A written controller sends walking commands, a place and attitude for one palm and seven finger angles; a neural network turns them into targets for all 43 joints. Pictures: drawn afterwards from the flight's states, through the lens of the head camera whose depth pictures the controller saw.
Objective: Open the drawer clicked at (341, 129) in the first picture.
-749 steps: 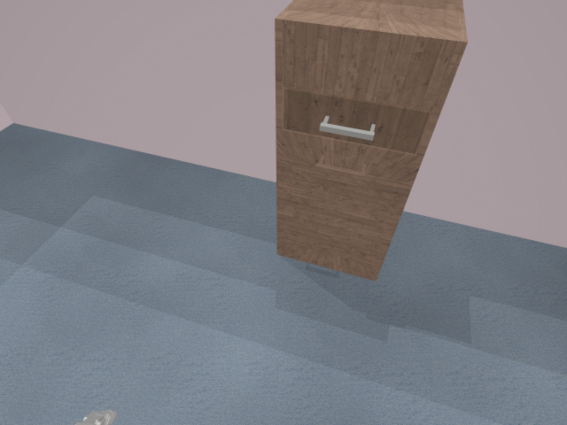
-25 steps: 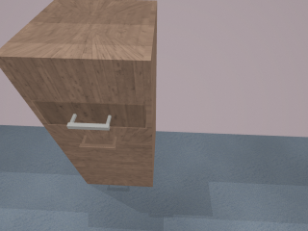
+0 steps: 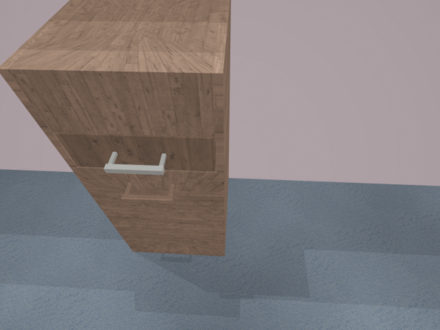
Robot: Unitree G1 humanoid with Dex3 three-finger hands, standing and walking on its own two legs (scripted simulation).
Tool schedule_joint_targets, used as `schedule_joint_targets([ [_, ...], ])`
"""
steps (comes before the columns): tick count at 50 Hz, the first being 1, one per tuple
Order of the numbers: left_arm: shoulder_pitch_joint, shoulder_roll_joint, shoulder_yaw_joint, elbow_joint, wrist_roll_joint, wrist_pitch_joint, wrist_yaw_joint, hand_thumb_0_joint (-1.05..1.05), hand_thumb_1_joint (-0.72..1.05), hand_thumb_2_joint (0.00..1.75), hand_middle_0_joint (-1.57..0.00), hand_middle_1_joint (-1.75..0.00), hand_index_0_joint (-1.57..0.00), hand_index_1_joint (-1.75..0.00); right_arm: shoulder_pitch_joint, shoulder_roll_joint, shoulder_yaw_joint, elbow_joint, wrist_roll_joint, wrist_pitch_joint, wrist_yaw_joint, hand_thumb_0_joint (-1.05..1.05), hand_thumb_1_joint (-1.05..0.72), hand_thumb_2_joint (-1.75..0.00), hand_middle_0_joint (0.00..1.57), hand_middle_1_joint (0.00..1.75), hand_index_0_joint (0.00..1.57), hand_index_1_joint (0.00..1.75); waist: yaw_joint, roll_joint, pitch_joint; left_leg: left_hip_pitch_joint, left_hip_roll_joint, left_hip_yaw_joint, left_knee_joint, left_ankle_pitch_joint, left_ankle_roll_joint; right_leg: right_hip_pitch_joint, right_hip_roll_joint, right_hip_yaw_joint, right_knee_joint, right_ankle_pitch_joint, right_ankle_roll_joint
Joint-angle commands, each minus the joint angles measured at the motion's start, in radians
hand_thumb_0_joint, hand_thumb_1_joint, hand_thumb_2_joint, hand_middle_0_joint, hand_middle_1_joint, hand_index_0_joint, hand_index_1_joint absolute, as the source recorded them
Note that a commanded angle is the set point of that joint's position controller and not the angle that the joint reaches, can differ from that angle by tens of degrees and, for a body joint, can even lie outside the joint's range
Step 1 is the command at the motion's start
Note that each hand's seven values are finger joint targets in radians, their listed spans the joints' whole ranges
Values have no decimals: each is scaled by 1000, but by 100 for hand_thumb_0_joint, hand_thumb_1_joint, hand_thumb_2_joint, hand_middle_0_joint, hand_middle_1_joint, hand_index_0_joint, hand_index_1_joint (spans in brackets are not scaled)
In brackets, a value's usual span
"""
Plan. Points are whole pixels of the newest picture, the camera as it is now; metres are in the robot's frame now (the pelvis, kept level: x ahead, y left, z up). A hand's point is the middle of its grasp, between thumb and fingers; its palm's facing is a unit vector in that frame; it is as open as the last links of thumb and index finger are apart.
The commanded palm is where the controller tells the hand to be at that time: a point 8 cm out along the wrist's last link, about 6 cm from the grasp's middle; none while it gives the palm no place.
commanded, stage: come to a stop and stand still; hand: left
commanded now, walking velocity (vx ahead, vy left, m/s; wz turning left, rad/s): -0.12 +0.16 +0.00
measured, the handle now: (136, 163) +0.48 +0.25 -0.05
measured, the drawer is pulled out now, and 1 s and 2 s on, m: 0.00 0.00 0.00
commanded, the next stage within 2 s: look again from close up in 1.42 s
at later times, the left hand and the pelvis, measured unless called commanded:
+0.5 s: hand out of the picture -0.01 +0.23 -0.17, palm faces +0.02 -0.98 -0.17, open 7.4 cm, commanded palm none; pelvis -0.02 +0.05 +0.01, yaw +0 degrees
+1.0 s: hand out of the picture +0.04 +0.18 -0.17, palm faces +0.03 -0.97 -0.25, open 7.2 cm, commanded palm none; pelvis +0.01 +0.00 +0.00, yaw +0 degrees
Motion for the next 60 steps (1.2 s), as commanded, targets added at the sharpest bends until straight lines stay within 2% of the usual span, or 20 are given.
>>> schedule_joint_targets([
  [1, 106, 185, 53, -35, 6, 1, 16, 0, 90, 90, -20, -30, -20, -30, 41, -69, -29, -64, -6, 16, 2, 0, -90, -90, 20, 30, 20, 30, 30, -182, -31, -185, -3, -14, 206, -125, 2, 114, -347, 312, -107, 701, -137],
  [5, 53, 199, 71, -73, 19, 9, 18, 0, 90, 90, -20, -30, -20, -30, -18, -71, -43, -105, -3, 22, 14, 0, -90, -90, 20, 30, 20, 30, 30, -179, -6, -248, 9, -118, 437, -236, 7, 26, -380, 306, -125, 619, -193],
  [9, -48, 175, 56, -113, 12, 15, -1, 0, 90, 90, -20, -30, -20, -30, 140, -27, -26, -50, 1, -13, 21, 0, -90, -90, 20, 30, 20, 30, -57, -126, -68, 88, -30, -36, -2, 93, 12, -168, -192, 144, -51, 87, -41],
  [10, -17, 128, 43, -104, 4, 19, -5, 0, 90, 90, -20, -30, -20, -30, 155, -68, -26, -35, -6, -27, 16, 0, -90, -90, 20, 30, 20, 30, -51, 22, -66, 130, 26, -103, -94, 62, 16, -208, -121, 114, 41, -63, -8],
  [11, 18, 72, 32, -104, 1, 24, -13, 0, 90, 90, -20, -30, -20, -30, 161, -136, -43, -43, -19, -35, 12, 0, -90, -90, 20, 30, 20, 30, -47, 258, -46, 54, 185, -346, -226, -132, 63, -260, -33, 42, 188, -212, 41],
  [12, 24, 64, 31, -112, 3, 24, -14, 0, 90, 90, -20, -30, -20, -30, 146, -173, -44, -68, -25, -29, 11, 0, -90, -90, 20, 30, 20, 30, -50, 285, 10, -58, 284, -498, -329, -267, 142, -281, 2, 47, 312, -268, 38],
  [13, 8, 73, 34, -122, 8, 20, -23, 0, 90, 90, -20, -30, -20, -30, 116, -192, -43, -87, -34, -22, 13, 0, -90, -90, 20, 30, 20, 30, -47, 186, 55, -166, 315, -509, -349, -370, 193, -261, -15, 72, 402, -216, 22],
  [17, 47, 79, 40, -77, 22, 24, -46, 0, 90, 90, -20, -30, -20, -30, 51, -139, -25, -100, -32, -38, 1, 0, -90, -90, 20, 30, 20, 30, -6, 82, 84, -161, 245, -393, -343, -254, 175, -320, -37, 102, 581, -65, 29],
  [20, 40, 71, 36, -84, 20, 23, -52, 0, 90, 90, -20, -30, -20, -30, 122, -132, -26, -78, -28, -48, -7, 0, -90, -90, 20, 30, 20, 30, -30, 79, 29, -27, 218, -294, -287, 0, 170, -354, -35, 83, 567, -24, 52],
  [27, -20, 45, 28, -115, -3, 17, -44, 0, 90, 90, -20, -30, -20, -30, 155, -146, -33, -47, -33, -39, -15, 0, -90, -90, 20, 30, 20, 30, -50, 151, -47, 49, 233, -236, -142, 505, 193, -188, -34, 55, 192, -142, 63],
  [28, 1, 42, 28, -101, -5, 11, -41, 0, 90, 90, -20, -30, -20, -30, 148, -141, -34, -41, -29, -37, -12, 0, -90, -90, 20, 30, 20, 30, -42, 154, -60, 31, 213, -227, -118, 497, 179, -131, -25, 45, 109, -93, 60],
  [29, 134, 114, 21, -13, 0, -1, -7, 0, 90, 90, -20, -30, -20, -30, -12, -217, -54, -87, 2, -44, 0, 0, -90, -90, 20, 30, 20, 30, 48, 97, -113, -76, 209, -131, 96, 390, 99, -18, -99, 133, 2, 134, 37],
  [30, 121, 152, 21, -73, 6, -5, -12, 0, 90, 90, -20, -30, -20, -30, 0, -91, -28, -149, -2, -30, 18, 0, -90, -90, 20, 30, 20, 30, 24, -144, -67, -234, 37, -31, 203, -83, 45, -35, -151, 261, -179, -37, 18],
  [31, 70, 183, 24, -95, 5, -16, -17, 0, 90, 90, -20, -30, -20, -30, 13, -47, -14, -161, -18, -18, 28, 0, -90, -90, 20, 30, 20, 30, 1, -179, -70, -248, -9, -31, 287, -174, 34, -46, -249, 357, -231, -6, -35],
  [33, 10, 184, 18, -107, 13, -21, -15, 0, 90, 90, -20, -30, -20, -30, 96, -34, -17, -140, -18, -27, 41, 0, -90, -90, 20, 30, 20, 30, -52, -44, -130, -174, -25, -22, 341, -140, 37, -26, -206, 232, -155, 167, -91],
  [35, 14, 162, 29, -100, 4, -31, -3, 0, 90, 90, -20, -30, -20, -30, 109, -53, -10, -123, -11, -25, 28, 0, -90, -90, 20, 30, 20, 30, -48, -291, -171, -183, -11, -35, 306, -136, 37, 25, -192, 236, -87, 330, -96],
  [36, -22, 136, 21, -98, 1, -30, 2, 0, 90, 90, -20, -30, -20, -30, 124, -49, -10, -121, -11, -26, 23, 0, -90, -90, 20, 30, 20, 30, -68, -300, -147, -133, 3, -39, 223, -93, 41, -8, -176, 186, -59, 354, -90],
  [41, 28, 88, 4, -78, -9, -9, -2, 0, 90, 90, -20, -30, -20, -30, 85, -97, 4, -80, -20, -39, 12, 0, -90, -90, 20, 30, 20, 30, -10, 267, 50, -137, 149, -223, -97, 262, 115, -65, -31, 72, 27, 12, 19],
  [47, 45, 119, -4, -47, -8, -36, -10, 0, 90, 90, -20, -30, -20, -30, 89, -84, 8, -62, -7, -39, 4, 0, -90, -90, 20, 30, 20, 30, -39, -63, -35, -15, 56, -104, -14, 208, 54, 2, -104, 162, -78, 376, -1],
  [60, 80, 139, -3, -18, -9, -37, -6, 0, 90, 90, -20, -30, -20, -30, 47, -99, 19, -22, -4, -31, 2, 0, -90, -90, 20, 30, 20, 30, -26, -52, -19, 18, 52, -74, -54, 195, 35, 60, -120, 164, -113, 512, 5],
])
